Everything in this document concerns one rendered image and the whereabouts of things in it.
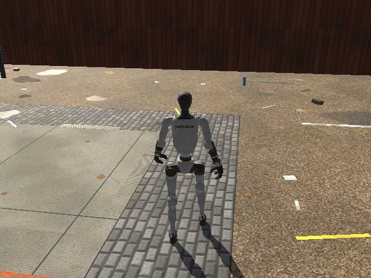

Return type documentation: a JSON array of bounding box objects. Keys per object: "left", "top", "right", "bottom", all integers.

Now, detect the robot left shin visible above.
[{"left": 168, "top": 196, "right": 176, "bottom": 235}]

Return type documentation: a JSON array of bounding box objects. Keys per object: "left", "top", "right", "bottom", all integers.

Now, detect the right robot forearm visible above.
[{"left": 208, "top": 141, "right": 221, "bottom": 167}]

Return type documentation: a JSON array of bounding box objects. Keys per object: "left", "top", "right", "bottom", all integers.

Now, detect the robot left thigh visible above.
[{"left": 165, "top": 162, "right": 177, "bottom": 207}]

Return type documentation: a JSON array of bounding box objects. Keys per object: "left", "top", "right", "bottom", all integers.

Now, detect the robot right upper arm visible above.
[{"left": 197, "top": 116, "right": 213, "bottom": 149}]

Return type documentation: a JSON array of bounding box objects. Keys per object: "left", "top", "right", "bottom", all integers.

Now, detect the right robot hand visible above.
[{"left": 210, "top": 164, "right": 223, "bottom": 180}]

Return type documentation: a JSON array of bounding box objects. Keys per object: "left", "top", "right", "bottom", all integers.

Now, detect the left robot hand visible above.
[{"left": 154, "top": 154, "right": 168, "bottom": 164}]

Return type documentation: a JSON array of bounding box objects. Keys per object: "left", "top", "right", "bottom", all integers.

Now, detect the robot left upper arm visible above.
[{"left": 157, "top": 116, "right": 173, "bottom": 148}]

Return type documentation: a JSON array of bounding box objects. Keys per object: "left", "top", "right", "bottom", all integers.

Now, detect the left robot forearm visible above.
[{"left": 154, "top": 139, "right": 163, "bottom": 156}]

